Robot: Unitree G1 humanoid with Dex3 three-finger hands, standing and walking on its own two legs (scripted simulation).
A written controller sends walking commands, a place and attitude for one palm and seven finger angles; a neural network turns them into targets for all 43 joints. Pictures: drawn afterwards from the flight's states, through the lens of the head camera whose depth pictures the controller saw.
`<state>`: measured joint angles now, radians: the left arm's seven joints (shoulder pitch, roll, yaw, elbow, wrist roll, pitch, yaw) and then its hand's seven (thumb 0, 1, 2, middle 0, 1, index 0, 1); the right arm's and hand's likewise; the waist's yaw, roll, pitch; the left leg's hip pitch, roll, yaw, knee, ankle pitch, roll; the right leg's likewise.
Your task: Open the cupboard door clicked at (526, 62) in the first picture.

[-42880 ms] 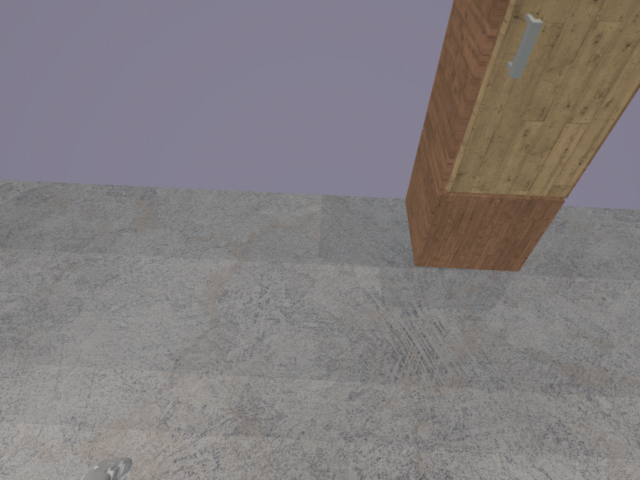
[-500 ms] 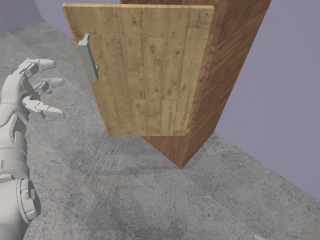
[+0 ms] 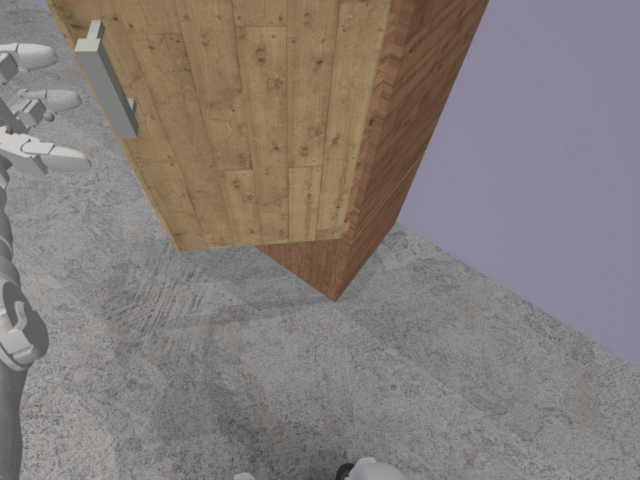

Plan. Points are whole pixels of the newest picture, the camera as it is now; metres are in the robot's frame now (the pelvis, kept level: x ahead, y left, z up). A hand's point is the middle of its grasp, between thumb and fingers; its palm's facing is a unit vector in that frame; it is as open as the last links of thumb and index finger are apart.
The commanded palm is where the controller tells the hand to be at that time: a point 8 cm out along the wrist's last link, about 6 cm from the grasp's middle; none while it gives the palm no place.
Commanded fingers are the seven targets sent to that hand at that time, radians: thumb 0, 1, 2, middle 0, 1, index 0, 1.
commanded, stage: move the hooked fingers beside the handle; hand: left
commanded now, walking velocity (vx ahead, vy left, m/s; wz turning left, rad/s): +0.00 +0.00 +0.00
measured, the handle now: (113, 82) +0.57 +0.21 +0.14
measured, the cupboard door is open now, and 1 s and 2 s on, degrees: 43 43 43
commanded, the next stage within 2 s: slide the fingers in behind the handle in 0.86 s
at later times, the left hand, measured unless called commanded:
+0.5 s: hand (39, 118) +0.51 +0.28 +0.14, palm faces +0.04 -1.00 +0.02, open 14.0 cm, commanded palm +0.49 +0.32 +0.14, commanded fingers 0.00 -0.50 0.30 -0.30 -1.20 -0.30 -1.20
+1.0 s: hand (46, 112) +0.51 +0.27 +0.14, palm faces +0.05 -1.00 +0.01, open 14.0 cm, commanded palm +0.49 +0.31 +0.14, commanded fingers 0.00 -0.50 0.30 -0.30 -1.20 -0.30 -1.20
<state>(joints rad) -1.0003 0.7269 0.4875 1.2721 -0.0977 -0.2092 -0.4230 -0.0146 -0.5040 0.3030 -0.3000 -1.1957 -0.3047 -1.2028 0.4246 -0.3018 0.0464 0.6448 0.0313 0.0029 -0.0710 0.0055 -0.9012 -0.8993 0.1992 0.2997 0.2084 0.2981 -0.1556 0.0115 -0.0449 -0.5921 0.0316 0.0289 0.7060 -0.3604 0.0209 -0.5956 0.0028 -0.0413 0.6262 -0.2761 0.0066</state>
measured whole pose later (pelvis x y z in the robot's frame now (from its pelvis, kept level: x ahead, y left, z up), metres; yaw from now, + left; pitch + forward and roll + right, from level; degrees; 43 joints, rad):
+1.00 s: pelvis +0.01 +0.00 -0.01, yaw +0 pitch +16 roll -3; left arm -1.02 0.76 0.49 1.27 -0.10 -0.22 -0.44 -0.02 -0.50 0.30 -0.30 -1.20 -0.30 -1.20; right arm 0.43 -0.30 0.05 0.61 0.03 0.07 -0.06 0.00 -0.90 -0.90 0.20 0.30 0.21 0.30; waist -0.17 0.01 -0.06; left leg -0.66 0.04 0.01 0.76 -0.39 0.02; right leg -0.65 0.02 -0.05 0.65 -0.29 0.01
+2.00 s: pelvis +0.01 +0.00 +0.00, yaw -1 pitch +16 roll -2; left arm -0.99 0.58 0.43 1.19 -0.09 -0.22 -0.27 -0.01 -0.50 0.30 -0.30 -1.20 -0.32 -1.21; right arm 0.45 -0.28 0.03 0.62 0.01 0.04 -0.02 0.00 -0.90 -0.90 0.20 0.30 0.21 0.30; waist -0.16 0.03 -0.08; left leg -0.62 0.05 0.03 0.75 -0.39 0.01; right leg -0.63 0.02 -0.04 0.66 -0.30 0.00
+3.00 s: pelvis +0.01 +0.00 +0.00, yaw +0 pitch +15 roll -2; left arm -0.98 0.53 0.39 1.17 -0.12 -0.25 -0.25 -0.01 -0.01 0.51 -0.33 -1.25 -0.34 -1.26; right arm 0.45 -0.28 0.02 0.65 0.01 0.03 -0.02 0.00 -0.90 -0.90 0.20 0.30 0.21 0.30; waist -0.15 0.03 -0.08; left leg -0.61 0.04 0.02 0.74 -0.39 0.01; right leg -0.61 0.01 -0.04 0.66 -0.30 0.00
